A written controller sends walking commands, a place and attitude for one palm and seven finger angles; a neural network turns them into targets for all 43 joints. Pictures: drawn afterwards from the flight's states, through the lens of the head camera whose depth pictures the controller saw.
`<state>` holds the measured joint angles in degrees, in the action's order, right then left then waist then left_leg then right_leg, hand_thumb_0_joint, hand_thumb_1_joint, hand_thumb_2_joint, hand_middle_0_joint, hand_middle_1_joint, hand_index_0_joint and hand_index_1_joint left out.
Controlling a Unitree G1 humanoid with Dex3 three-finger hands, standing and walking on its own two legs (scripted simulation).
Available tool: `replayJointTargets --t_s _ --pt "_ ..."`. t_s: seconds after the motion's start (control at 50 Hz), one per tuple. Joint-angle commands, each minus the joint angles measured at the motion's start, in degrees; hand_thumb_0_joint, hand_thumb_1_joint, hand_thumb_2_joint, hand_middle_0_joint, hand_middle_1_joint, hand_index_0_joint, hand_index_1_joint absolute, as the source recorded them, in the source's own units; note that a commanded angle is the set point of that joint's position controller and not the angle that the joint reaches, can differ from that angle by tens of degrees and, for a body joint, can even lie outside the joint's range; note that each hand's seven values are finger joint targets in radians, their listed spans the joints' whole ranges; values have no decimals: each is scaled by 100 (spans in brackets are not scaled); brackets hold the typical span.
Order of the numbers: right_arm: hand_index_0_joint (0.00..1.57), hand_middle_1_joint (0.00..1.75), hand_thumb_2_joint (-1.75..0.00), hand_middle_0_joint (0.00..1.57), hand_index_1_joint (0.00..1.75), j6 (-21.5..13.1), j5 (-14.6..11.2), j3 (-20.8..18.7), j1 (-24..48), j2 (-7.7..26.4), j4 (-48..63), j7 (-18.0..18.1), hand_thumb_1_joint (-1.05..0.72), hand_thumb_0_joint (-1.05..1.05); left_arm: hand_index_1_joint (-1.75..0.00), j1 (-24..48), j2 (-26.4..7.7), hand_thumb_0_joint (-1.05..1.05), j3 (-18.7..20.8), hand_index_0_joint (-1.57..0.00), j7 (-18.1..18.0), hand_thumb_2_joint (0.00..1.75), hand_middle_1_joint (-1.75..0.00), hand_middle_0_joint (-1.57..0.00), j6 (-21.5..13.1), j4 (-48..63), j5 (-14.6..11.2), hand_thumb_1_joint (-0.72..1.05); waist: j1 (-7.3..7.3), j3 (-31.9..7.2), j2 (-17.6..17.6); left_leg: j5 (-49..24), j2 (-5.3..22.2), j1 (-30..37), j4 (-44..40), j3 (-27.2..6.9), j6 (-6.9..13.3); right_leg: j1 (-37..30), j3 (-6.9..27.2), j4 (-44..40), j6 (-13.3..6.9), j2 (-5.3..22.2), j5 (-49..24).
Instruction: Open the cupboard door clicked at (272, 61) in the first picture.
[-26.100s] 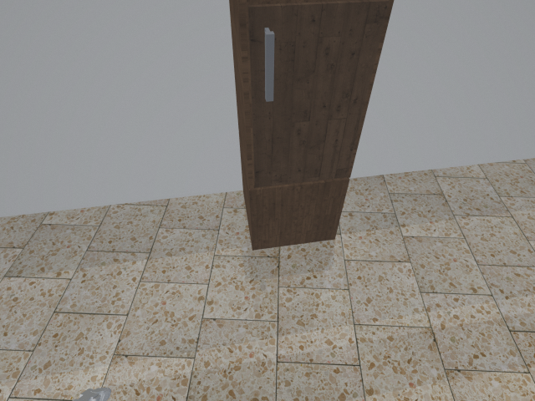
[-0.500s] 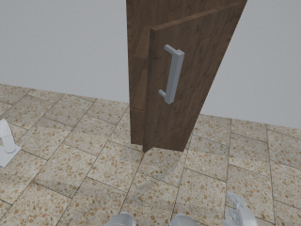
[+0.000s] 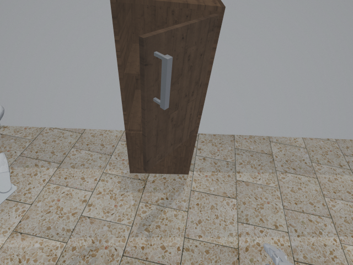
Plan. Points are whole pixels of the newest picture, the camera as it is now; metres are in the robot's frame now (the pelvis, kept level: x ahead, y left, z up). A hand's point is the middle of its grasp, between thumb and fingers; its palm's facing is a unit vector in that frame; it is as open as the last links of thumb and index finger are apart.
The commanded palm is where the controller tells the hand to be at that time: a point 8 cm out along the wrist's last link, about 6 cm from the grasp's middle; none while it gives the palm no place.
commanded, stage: stop stepping back and stand still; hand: left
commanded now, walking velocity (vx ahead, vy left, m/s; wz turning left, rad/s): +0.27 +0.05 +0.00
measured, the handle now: (161, 81) +0.59 +0.10 +0.13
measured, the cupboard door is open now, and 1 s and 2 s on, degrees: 47 47 47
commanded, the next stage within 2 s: let the arm hang, fingers relaxed in 1.74 s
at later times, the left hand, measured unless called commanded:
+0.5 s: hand out of the picture +0.10 +0.27 +0.18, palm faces +0.52 -0.72 -0.47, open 7.4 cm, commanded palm +0.05 +0.29 +0.19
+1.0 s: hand out of the picture +0.12 +0.29 +0.17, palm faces +0.39 -0.77 -0.50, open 7.4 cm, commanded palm +0.06 +0.33 +0.19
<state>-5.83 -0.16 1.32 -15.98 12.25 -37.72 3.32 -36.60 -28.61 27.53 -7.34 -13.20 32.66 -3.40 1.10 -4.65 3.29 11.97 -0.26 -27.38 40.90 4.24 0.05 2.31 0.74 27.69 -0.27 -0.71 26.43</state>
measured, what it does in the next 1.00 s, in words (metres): steps on the spot: left foot, then right foot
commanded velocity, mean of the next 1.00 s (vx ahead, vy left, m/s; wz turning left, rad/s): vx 0.09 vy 0.01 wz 0.00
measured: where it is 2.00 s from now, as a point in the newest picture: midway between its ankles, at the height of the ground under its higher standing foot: outside the picture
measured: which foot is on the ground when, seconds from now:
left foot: up 0.00-0.00, down 0.02-0.30, up 0.32-0.68, down 0.70-1.00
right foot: down 0.00-0.04, up 0.06-0.30, down 0.32-1.00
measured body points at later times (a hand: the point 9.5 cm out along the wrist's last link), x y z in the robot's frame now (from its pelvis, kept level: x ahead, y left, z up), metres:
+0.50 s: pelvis -0.08 -0.02 +0.02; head -0.10 -0.04 +0.47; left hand +0.07 +0.30 +0.21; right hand +0.06 -0.26 -0.09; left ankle -0.08 +0.13 -0.64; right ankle -0.07 -0.08 -0.72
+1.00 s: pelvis -0.07 +0.03 +0.01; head -0.06 +0.02 +0.46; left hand +0.10 +0.33 +0.19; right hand +0.09 -0.20 -0.08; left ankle -0.11 +0.14 -0.72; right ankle -0.07 -0.08 -0.72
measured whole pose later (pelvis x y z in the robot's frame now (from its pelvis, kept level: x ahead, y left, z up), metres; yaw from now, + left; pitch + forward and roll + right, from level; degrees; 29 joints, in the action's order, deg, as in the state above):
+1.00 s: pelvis -0.07 +0.03 +0.01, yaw +2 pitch +0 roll +0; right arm -5.9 0.0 0.8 -11.6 11.0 -35.2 2.9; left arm -32.7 -22.9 23.2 -7.8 -13.0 26.1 -2.0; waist -1.6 1.5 -0.9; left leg 20.0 1.9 -11.2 30.7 3.3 -0.2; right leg 14.4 -4.3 30.8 -0.7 0.9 16.4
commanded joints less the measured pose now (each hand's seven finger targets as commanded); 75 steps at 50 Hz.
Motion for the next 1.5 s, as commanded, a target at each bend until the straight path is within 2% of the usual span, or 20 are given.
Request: replayJointTargets --t_s 0.0,0.04,0.06,0.1,0.16,0.2,0.24,0.26,0.28,0.3,0.34,0.42,0.56,0.62,0.68,0.74,0.86,1.06,1.3,1.48 --pt "20 30 -90 20 30 -452 -51 -354 696 910 826 227 -90 0 -30 1475 -526 0 186 -20 -187 90 -30 -20 -47 170 7 90 -343 8 -1373 -998 682 2289 -1478 -1144 612 1821 -328 1469 90 373 -2333" --pt "20 30 -90 20 30 -578 -12 -359 620 895 894 174 -90 0 -30 1855 -610 0 148 -20 -240 90 -30 -20 -112 201 74 90 -294 220 -1433 -242 1910 2128 -2615 -3522 1277 2668 -36 2985 88 -165 703" --pt "20 30 -90 20 30 -644 100 -306 757 792 860 164 -90 0 -30 1830 -839 0 229 -20 -240 90 -30 -20 -169 560 133 90 -263 195 -1345 832 1915 1630 -3014 -3539 1080 2494 173 3326 -9 31 685" --pt "20 30 -90 20 30 -707 100 -361 803 714 820 92 -90 0 -30 1382 -825 0 361 -20 -238 90 -30 -20 -186 831 133 90 -135 284 -787 2064 1532 435 -3467 -2802 762 1531 71 3025 -54 82 146" --pt "20 30 -90 20 30 -663 81 -315 963 680 931 31 -90 0 -30 259 -640 0 411 -20 -262 90 -30 -20 -126 1139 116 90 7 178 -1811 2642 996 -490 -3774 -1316 316 278 -655 2055 -66 -207 -134" --pt "20 30 -90 20 30 -571 121 -354 922 647 1040 46 -90 0 -30 -37 -733 0 597 -20 -293 90 -30 -20 -172 1141 145 90 6 119 -2300 2967 885 -1046 -3765 -993 126 -452 -987 1587 -151 -368 60" --pt "20 30 -90 20 30 -430 121 -388 946 619 1074 82 -90 0 -30 -14 -750 0 697 -20 -323 90 -30 -20 -129 759 183 90 30 282 -1883 3089 813 -1498 -2896 -831 135 -886 -793 657 -281 -231 325" --pt "20 30 -90 20 30 -346 119 -409 915 539 1027 101 -90 0 -30 40 -744 0 711 -20 -303 90 -30 -20 -76 523 211 90 74 394 -814 2700 403 -1581 -1464 -430 55 -636 -175 -314 -448 198 468" --pt "20 30 -90 20 30 -238 43 -457 828 480 979 87 -90 0 -30 231 -800 0 696 -20 -288 90 -30 -20 -11 362 232 90 28 560 1151 1841 -170 -1144 1323 -68 -40 1012 2024 -1772 -922 1580 1696" --pt "20 30 -90 20 30 -259 111 -479 923 724 924 125 -90 0 -30 890 -708 0 460 -20 -200 90 -30 -20 -63 510 131 90 -109 958 1213 1286 -175 -1427 2771 -585 -123 2034 3260 -2454 -1101 2364 2150" --pt "20 30 -90 20 30 -317 173 -438 702 623 629 65 -90 0 -30 1490 -941 0 749 -20 -51 90 -30 -20 -261 -37 138 90 -395 345 597 338 217 -716 3360 -577 -252 2510 2058 -2116 -890 1991 1890" --pt "20 30 -90 20 30 -354 50 -429 835 672 659 205 -90 0 -30 1379 -321 0 -17 -20 -68 90 -30 -20 -237 -734 250 90 -200 701 -162 126 282 -934 2266 -300 -50 1701 1383 -1940 -553 1530 1090" --pt "20 30 -90 20 30 -622 136 -372 877 569 834 322 -90 0 -30 1450 -554 0 195 -20 -368 90 -30 -20 -263 305 311 90 32 127 1076 876 20 557 -815 341 198 512 965 -1544 -624 1402 -339" --pt "20 30 -90 20 30 -578 125 -382 724 560 949 305 -90 0 -30 1167 -579 0 393 -20 -447 90 -30 -20 -266 712 220 90 -82 -209 55 204 22 1510 -1966 186 216 300 619 -620 -463 1073 -1627" --pt "20 30 -90 20 30 -458 29 -491 691 772 1070 213 -90 0 -30 998 -497 0 359 -20 -429 90 -30 -20 -318 778 167 90 -92 -254 -1603 -2016 1326 2621 -1862 -1346 588 1605 -177 795 11 291 -1611" --pt "20 30 -90 20 30 -474 18 -420 689 684 987 107 -90 0 -30 879 -561 0 457 -20 -309 90 -30 -20 -290 605 197 90 -154 203 -1872 -2619 1045 1888 -1644 -647 436 1256 -496 363 -10 117 -1482" --pt "20 30 -90 20 30 -375 -56 -429 631 635 1050 -19 -90 0 -30 497 -417 0 356 -20 -218 90 -30 -20 -283 217 100 90 -241 -285 216 -1211 249 1058 -651 -113 -40 -86 589 -9 -402 997 -5020" --pt "20 30 -90 20 30 -313 -6 -355 821 602 1196 66 -90 0 -30 562 -585 0 519 -20 -218 90 -30 -20 -317 992 107 90 -102 -274 -1253 -2867 724 1736 -1808 -424 39 335 -379 338 77 204 -2958" --pt "20 30 -90 20 30 -312 -13 -354 920 665 1139 95 -90 0 -30 748 -300 0 237 -20 -203 90 -30 -20 -242 284 131 90 -111 355 -546 406 486 817 -2238 -520 95 483 79 -591 61 385 -1719" --pt "20 30 -90 20 30 -409 18 -366 881 675 1165 128 -90 0 -30 863 -432 0 303 -20 -258 90 -30 -20 -252 575 197 90 -70 170 -847 573 422 777 -2360 -553 101 299 17 -670 64 335 -1600"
